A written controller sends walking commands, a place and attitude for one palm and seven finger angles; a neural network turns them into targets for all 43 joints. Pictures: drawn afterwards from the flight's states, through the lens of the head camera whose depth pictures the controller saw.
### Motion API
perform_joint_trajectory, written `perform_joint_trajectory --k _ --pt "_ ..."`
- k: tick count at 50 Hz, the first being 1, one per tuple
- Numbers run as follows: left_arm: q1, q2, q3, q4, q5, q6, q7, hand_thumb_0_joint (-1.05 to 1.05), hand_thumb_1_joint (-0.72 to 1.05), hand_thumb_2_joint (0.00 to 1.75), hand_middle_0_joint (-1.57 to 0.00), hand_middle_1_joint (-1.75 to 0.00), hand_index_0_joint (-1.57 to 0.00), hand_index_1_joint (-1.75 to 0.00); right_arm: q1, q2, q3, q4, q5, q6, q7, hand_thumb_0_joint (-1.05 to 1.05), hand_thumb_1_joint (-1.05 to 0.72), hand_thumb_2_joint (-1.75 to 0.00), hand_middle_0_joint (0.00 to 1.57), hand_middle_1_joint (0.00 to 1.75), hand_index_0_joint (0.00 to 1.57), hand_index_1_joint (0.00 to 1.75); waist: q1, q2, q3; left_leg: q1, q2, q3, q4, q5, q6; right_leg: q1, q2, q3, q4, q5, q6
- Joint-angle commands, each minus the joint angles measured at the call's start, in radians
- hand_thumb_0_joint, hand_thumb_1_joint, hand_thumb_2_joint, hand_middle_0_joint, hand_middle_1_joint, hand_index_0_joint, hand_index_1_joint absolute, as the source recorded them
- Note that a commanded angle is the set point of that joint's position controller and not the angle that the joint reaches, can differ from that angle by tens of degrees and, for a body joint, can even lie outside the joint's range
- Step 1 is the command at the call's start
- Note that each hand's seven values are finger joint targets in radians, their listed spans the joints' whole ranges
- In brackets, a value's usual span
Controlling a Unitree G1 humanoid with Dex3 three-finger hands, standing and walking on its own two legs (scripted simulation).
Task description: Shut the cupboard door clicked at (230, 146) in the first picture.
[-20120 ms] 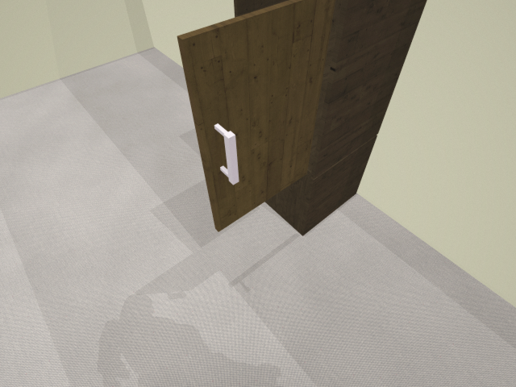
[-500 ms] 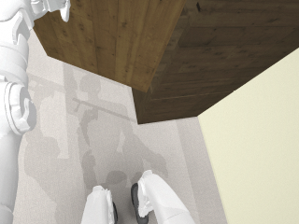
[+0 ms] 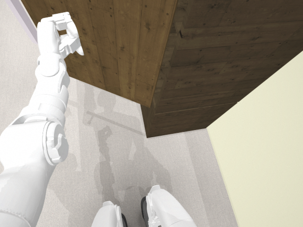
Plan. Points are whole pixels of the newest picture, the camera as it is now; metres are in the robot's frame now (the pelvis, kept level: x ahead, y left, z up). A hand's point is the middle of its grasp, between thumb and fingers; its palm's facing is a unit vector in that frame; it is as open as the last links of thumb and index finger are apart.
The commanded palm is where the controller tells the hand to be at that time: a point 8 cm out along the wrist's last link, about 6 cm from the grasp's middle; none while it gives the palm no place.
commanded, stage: pull the fist back off the door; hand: left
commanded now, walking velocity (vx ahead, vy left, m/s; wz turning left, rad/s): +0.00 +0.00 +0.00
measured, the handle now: (28, 14) +0.68 +0.19 +0.07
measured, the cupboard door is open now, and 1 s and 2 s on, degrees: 58 58 58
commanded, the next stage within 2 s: draw the hand back to the body in 0.36 s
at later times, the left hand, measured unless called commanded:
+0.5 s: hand (79, 64) +0.50 +0.08 +0.07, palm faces -0.02 -1.00 -0.04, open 3.1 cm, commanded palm +0.47 +0.13 +0.08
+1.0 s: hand (20, 110) +0.36 +0.15 +0.15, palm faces -0.02 -1.00 -0.04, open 3.1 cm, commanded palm +0.32 +0.21 +0.16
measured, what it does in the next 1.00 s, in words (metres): rises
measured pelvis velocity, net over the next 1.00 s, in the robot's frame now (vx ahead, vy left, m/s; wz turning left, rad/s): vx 0.00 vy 0.00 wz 0.03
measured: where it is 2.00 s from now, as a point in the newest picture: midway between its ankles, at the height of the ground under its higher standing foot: outside the picture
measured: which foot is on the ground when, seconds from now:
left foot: down 0.00-1.00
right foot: down 0.00-1.00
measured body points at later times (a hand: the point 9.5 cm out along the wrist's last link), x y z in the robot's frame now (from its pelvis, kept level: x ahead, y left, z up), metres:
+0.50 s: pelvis -0.02 +0.00 +0.00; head +0.11 +0.01 +0.43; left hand +0.50 +0.13 +0.08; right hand +0.03 -0.27 -0.12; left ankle -0.02 +0.08 -0.65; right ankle +0.03 -0.08 -0.65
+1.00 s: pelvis +0.00 +0.00 +0.06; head +0.04 +0.00 +0.51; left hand +0.36 +0.21 +0.15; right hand +0.12 -0.25 -0.05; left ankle -0.02 +0.08 -0.65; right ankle +0.03 -0.08 -0.65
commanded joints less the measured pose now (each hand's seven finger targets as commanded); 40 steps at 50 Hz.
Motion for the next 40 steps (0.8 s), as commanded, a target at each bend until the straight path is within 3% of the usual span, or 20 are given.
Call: perform_joint_trajectory --k 1,2,3,5,9,10,12,13,14,17,19,21,24,26,27,30,34,36,38,40 --pt "-0.314 0.123 -0.010 -0.228 -0.037 -0.086 -0.020 0.00 0.90 0.90 -1.30 -1.50 -1.30 -1.50 0.174 -0.187 -0.087 -0.029 0.009 -0.006 -0.008 0.00 -0.90 -0.90 0.20 0.30 0.20 0.30 0.034 0.038 -0.515 0.202 -0.004 -0.073 -0.093 0.426 -0.019 0.500 -0.048 0.147 -0.105 0.470 0.051" --pt "-0.294 0.136 0.002 -0.231 -0.044 -0.088 -0.023 0.00 0.90 0.90 -1.30 -1.50 -1.30 -1.50 0.166 -0.187 -0.087 -0.032 0.013 -0.003 -0.011 0.00 -0.90 -0.90 0.20 0.30 0.20 0.30 0.039 0.019 -0.507 0.187 -0.005 -0.069 -0.098 0.416 -0.018 0.522 -0.050 0.151 -0.108 0.473 0.053" --pt "-0.307 0.101 -0.027 -0.255 -0.051 -0.093 -0.028 0.00 0.90 0.90 -1.30 -1.50 -1.30 -1.50 0.156 -0.182 -0.089 -0.036 0.015 -0.002 -0.012 0.00 -0.90 -0.90 0.20 0.30 0.20 0.30 0.032 0.004 -0.500 0.176 -0.008 -0.065 -0.101 0.399 -0.016 0.533 -0.053 0.158 -0.113 0.472 0.056" --pt "-0.327 0.080 -0.049 -0.325 -0.055 -0.122 -0.030 0.00 0.90 0.90 -1.30 -1.50 -1.30 -1.50 0.142 -0.178 -0.095 -0.036 0.018 -0.002 -0.016 0.00 -0.90 -0.90 0.20 0.30 0.20 0.30 0.044 0.061 -0.532 0.252 -0.009 -0.069 -0.103 0.429 -0.019 0.502 -0.051 0.144 -0.104 0.474 0.054" --pt "-0.328 0.030 -0.087 -0.409 -0.076 -0.164 -0.026 0.00 0.90 0.90 -1.30 -1.50 -1.30 -1.50 0.113 -0.177 -0.108 -0.032 0.022 -0.002 -0.023 0.00 -0.90 -0.90 0.20 0.30 0.20 0.30 0.046 0.061 -0.573 0.345 -0.008 -0.075 -0.107 0.462 -0.021 0.486 -0.049 0.132 -0.102 0.476 0.056" --pt "-0.312 0.014 -0.097 -0.421 -0.077 -0.171 -0.025 0.00 0.90 0.90 -1.30 -1.50 -1.30 -1.50 0.100 -0.174 -0.109 -0.032 0.023 -0.003 -0.023 0.00 -0.90 -0.90 0.20 0.30 0.20 0.30 0.058 0.083 -0.582 0.360 -0.010 -0.076 -0.108 0.466 -0.025 0.480 -0.052 0.129 -0.101 0.469 0.055" --pt "-0.266 -0.040 -0.136 -0.377 -0.076 -0.165 -0.024 0.00 0.90 0.90 -1.30 -1.50 -1.30 -1.50 0.077 -0.171 -0.110 -0.025 0.028 0.001 -0.025 0.00 -0.90 -0.90 0.20 0.30 0.20 0.30 0.048 0.046 -0.526 0.362 -0.006 -0.078 -0.114 0.443 -0.025 0.443 -0.051 0.119 -0.111 0.430 0.058" --pt "-0.271 -0.025 -0.128 -0.367 -0.072 -0.164 -0.019 0.00 0.90 0.90 -1.30 -1.50 -1.30 -1.50 0.071 -0.173 -0.109 -0.022 0.029 0.003 -0.028 0.00 -0.90 -0.90 0.20 0.30 0.20 0.30 0.048 0.010 -0.503 0.335 -0.008 -0.080 -0.117 0.414 -0.022 0.448 -0.051 0.121 -0.113 0.408 0.060" --pt "-0.276 -0.056 -0.153 -0.366 -0.075 -0.165 -0.017 0.00 0.90 0.90 -1.30 -1.50 -1.30 -1.50 0.065 -0.172 -0.108 -0.023 0.030 0.002 -0.031 0.00 -0.90 -0.90 0.20 0.30 0.20 0.30 0.043 0.022 -0.488 0.344 -0.009 -0.081 -0.122 0.411 -0.020 0.432 -0.051 0.117 -0.114 0.403 0.058" --pt "-0.315 -0.025 -0.131 -0.337 -0.071 -0.167 0.001 0.00 0.90 0.90 -1.30 -1.50 -1.30 -1.50 0.036 -0.174 -0.106 -0.018 0.031 0.002 -0.040 0.00 -0.90 -0.90 0.20 0.30 0.20 0.30 0.036 -0.003 -0.457 0.304 -0.012 -0.084 -0.119 0.349 -0.020 0.414 -0.055 0.123 -0.118 0.346 0.060" --pt "-0.363 -0.046 -0.157 -0.301 -0.062 -0.166 0.011 0.00 0.90 0.90 -1.30 -1.50 -1.30 -1.50 0.025 -0.175 -0.098 -0.014 0.029 -0.004 -0.044 0.00 -0.90 -0.90 0.20 0.30 0.20 0.30 0.015 0.000 -0.412 0.287 -0.014 -0.089 -0.119 0.312 -0.016 0.370 -0.056 0.119 -0.116 0.306 0.059" --pt "-0.377 -0.025 -0.143 -0.271 -0.053 -0.170 0.019 0.00 0.90 0.90 -1.30 -1.50 -1.30 -1.50 0.013 -0.179 -0.097 -0.011 0.024 -0.009 -0.046 0.00 -0.90 -0.90 0.20 0.30 0.20 0.30 0.015 0.009 -0.433 0.282 -0.015 -0.097 -0.109 0.299 -0.019 0.345 -0.058 0.117 -0.103 0.278 0.058" --pt "-0.346 0.022 -0.095 -0.240 -0.054 -0.172 0.022 0.00 0.90 0.90 -1.30 -1.50 -1.30 -1.50 0.013 -0.184 -0.092 -0.022 0.021 -0.017 -0.045 0.00 -0.90 -0.90 0.20 0.30 0.20 0.30 0.038 -0.003 -0.489 0.255 -0.019 -0.096 -0.102 0.310 -0.017 0.386 -0.057 0.123 -0.083 0.297 0.055" --pt "-0.256 0.037 -0.076 -0.303 -0.057 -0.168 0.008 0.00 0.90 0.90 -1.30 -1.50 -1.30 -1.50 0.002 -0.180 -0.092 -0.051 0.028 -0.015 -0.040 0.00 -0.90 -0.90 0.20 0.30 0.20 0.30 0.093 0.050 -0.575 0.315 -0.019 -0.084 -0.120 0.372 -0.025 0.447 -0.059 0.125 -0.082 0.351 0.051" --pt "-0.198 0.090 -0.029 -0.323 -0.061 -0.160 0.001 0.00 0.90 0.90 -1.30 -1.50 -1.30 -1.50 0.005 -0.181 -0.092 -0.064 0.032 -0.010 -0.040 0.00 -0.90 -0.90 0.20 0.30 0.20 0.30 0.123 0.026 -0.600 0.322 -0.018 -0.080 -0.134 0.394 -0.027 0.504 -0.056 0.124 -0.085 0.375 0.050" --pt "-0.047 0.081 -0.036 -0.450 -0.090 -0.124 -0.038 0.00 0.90 0.90 -1.30 -1.50 -1.30 -1.50 -0.005 -0.169 -0.090 -0.118 0.054 0.005 -0.043 0.00 -0.90 -0.90 0.20 0.30 0.20 0.30 0.168 -0.016 -0.625 0.344 -0.018 -0.055 -0.187 0.432 -0.025 0.648 -0.053 0.135 -0.126 0.452 0.053" --pt "0.106 0.030 -0.077 -0.708 -0.164 -0.084 -0.084 0.00 0.90 0.90 -1.30 -1.50 -1.30 -1.50 -0.046 -0.154 -0.092 -0.171 0.086 0.005 -0.066 0.00 -0.90 -0.90 0.20 0.30 0.20 0.30 0.188 -0.087 -0.558 0.371 -0.019 -0.024 -0.269 0.400 -0.012 0.805 -0.055 0.157 -0.224 0.479 0.061" --pt "0.173 0.024 -0.085 -0.782 -0.189 -0.068 -0.099 0.00 0.90 0.90 -1.30 -1.50 -1.30 -1.50 -0.065 -0.151 -0.092 -0.165 0.096 -0.003 -0.079 0.00 -0.90 -0.90 0.20 0.30 0.20 0.30 0.186 -0.119 -0.471 0.388 -0.016 -0.020 -0.305 0.361 -0.008 0.812 -0.058 0.158 -0.270 0.439 0.066" --pt "0.236 -0.029 -0.137 -0.839 -0.201 -0.055 -0.115 0.00 0.90 0.90 -1.30 -1.50 -1.30 -1.50 -0.090 -0.144 -0.090 -0.165 0.102 -0.015 -0.087 0.00 -0.90 -0.90 0.20 0.30 0.20 0.30 0.184 -0.114 -0.391 0.418 -0.017 -0.017 -0.340 0.325 -0.006 0.804 -0.064 0.159 -0.312 0.385 0.069" --pt "0.308 -0.033 -0.150 -0.870 -0.209 -0.035 -0.126 0.00 0.90 0.90 -1.30 -1.50 -1.30 -1.50 -0.116 -0.142 -0.085 -0.160 0.110 -0.027 -0.097 0.00 -0.90 -0.90 0.20 0.30 0.20 0.30 0.194 -0.063 -0.322 0.474 -0.013 -0.021 -0.377 0.316 -0.007 0.775 -0.064 0.140 -0.335 0.348 0.063"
